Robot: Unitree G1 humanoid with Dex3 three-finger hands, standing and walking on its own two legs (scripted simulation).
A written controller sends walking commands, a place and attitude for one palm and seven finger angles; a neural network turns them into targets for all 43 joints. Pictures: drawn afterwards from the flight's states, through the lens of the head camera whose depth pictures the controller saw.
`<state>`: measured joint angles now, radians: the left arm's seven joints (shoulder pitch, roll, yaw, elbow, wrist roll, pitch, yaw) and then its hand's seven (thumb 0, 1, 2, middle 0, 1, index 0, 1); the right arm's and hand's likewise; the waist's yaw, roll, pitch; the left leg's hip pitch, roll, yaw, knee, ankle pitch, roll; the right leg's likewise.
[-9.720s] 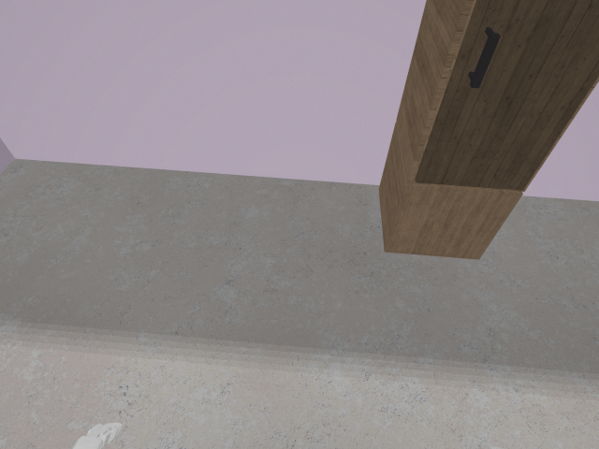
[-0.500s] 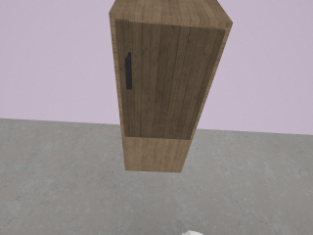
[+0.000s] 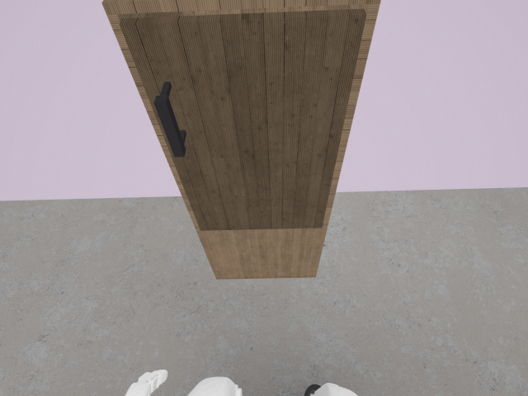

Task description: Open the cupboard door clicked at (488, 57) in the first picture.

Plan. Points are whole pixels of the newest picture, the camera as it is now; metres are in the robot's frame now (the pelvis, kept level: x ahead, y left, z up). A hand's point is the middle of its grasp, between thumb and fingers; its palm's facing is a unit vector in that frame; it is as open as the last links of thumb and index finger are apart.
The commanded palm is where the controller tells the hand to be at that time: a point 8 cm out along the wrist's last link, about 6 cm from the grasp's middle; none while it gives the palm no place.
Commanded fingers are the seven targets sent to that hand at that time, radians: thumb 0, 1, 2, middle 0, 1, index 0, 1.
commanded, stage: come to a stop and stand still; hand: left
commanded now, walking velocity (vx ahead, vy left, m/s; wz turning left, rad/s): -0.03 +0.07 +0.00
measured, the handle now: (173, 120) +0.54 +0.19 +0.10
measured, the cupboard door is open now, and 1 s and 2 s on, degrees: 0 0 0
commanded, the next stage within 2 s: look again from close up in 1.12 s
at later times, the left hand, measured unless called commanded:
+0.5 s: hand out of the picture -0.07 +0.26 -0.17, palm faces +0.04 -0.98 -0.22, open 7.4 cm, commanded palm none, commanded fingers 0.00 0.90 0.90 -0.20 -0.30 -0.20 -0.30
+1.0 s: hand out of the picture -0.10 +0.20 -0.17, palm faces +0.01 -0.99 -0.16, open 7.3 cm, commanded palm none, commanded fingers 0.00 0.90 0.90 -0.20 -0.30 -0.20 -0.30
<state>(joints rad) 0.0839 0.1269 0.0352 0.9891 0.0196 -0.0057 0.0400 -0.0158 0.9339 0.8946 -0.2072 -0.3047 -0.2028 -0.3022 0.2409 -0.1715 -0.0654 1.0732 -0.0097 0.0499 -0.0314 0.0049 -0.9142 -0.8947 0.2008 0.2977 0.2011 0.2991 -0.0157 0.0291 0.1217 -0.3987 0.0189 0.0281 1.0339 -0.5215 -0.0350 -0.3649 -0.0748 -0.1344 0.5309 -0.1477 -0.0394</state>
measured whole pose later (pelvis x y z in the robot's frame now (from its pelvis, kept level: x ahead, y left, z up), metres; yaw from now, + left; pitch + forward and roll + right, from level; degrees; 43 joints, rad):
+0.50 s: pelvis -0.05 +0.07 +0.01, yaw -1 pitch +0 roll +1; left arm 0.31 0.20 0.04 1.09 0.01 0.05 0.02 0.01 0.91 0.90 -0.20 -0.30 -0.20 -0.30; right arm 0.24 -0.15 -0.03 1.04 -0.02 0.01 -0.04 0.01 -0.93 -0.89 0.20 0.30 0.21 0.30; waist 0.02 -0.04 0.02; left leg -0.22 -0.04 0.08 0.39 -0.18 0.06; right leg -0.25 -0.04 0.00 0.70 -0.42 0.04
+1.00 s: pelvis -0.09 +0.04 +0.01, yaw -1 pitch -2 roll +0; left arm 0.31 0.11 0.00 1.14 0.00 0.00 0.04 0.01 0.92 0.90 -0.20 -0.30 -0.20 -0.30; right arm 0.35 -0.12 -0.01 1.18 -0.01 0.02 -0.03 0.00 -0.91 -0.89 0.20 0.30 0.20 0.30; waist -0.02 0.00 0.03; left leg -0.23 0.00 0.06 0.39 -0.13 0.02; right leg -0.12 0.02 -0.04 0.43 -0.28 -0.04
